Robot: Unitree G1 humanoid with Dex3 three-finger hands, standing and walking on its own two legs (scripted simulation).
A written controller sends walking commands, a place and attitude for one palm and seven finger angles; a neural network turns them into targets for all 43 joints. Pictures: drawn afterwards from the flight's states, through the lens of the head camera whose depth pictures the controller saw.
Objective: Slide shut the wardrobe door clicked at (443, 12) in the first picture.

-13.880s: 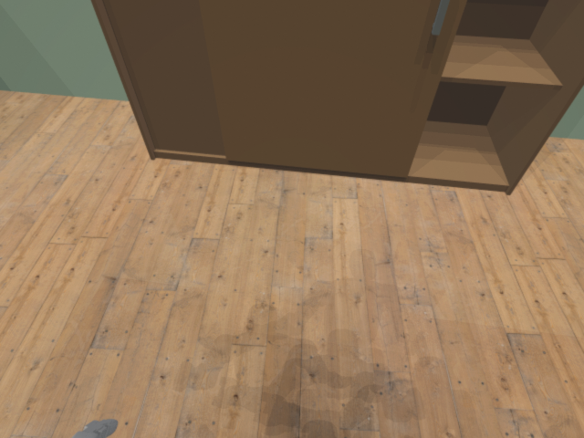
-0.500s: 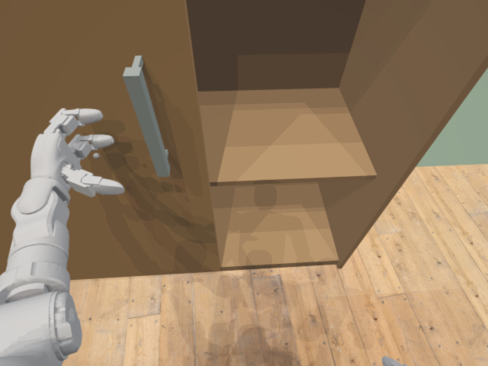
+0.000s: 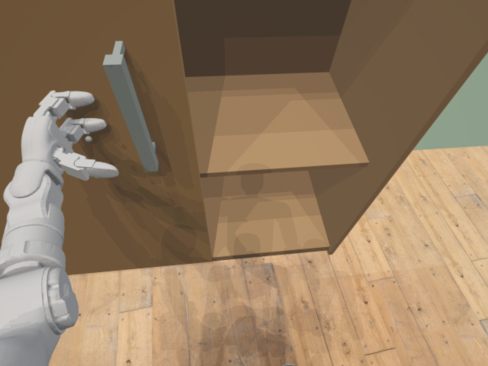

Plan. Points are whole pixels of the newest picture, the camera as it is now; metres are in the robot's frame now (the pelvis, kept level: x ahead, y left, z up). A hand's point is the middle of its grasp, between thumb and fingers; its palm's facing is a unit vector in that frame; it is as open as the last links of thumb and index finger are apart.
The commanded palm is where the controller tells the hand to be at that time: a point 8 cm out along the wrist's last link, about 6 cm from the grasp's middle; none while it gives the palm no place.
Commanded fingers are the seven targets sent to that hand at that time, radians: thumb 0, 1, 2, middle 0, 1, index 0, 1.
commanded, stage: move the hooked fingers beside the handle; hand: left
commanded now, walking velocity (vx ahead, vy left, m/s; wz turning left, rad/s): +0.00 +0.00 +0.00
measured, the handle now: (137, 114) +0.50 +0.17 +0.12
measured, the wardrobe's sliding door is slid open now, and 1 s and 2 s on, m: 0.50 0.50 0.50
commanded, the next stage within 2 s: feel for the door with the fingertips in 0.54 s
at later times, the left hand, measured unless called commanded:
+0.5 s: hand (93, 140) +0.45 +0.23 +0.11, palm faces +0.10 -0.99 +0.00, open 14.0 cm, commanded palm +0.43 +0.27 +0.11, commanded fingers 0.00 -0.50 0.30 -0.30 -1.20 -0.30 -1.20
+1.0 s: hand (103, 140) +0.45 +0.22 +0.11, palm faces +0.09 -1.00 +0.01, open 14.0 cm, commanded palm +0.43 +0.25 +0.11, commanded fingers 0.00 -0.50 0.30 -0.30 -1.20 -0.30 -1.20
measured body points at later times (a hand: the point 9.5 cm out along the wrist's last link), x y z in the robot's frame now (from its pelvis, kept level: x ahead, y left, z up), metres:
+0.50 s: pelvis +0.00 +0.00 +0.00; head +0.07 +0.01 +0.44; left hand +0.44 +0.28 +0.11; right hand +0.06 -0.26 -0.12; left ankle -0.03 +0.10 -0.72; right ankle +0.01 -0.12 -0.72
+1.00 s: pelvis +0.00 +0.00 +0.00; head +0.07 +0.00 +0.44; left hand +0.44 +0.27 +0.11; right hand +0.05 -0.27 -0.12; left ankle -0.03 +0.10 -0.72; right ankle +0.01 -0.12 -0.72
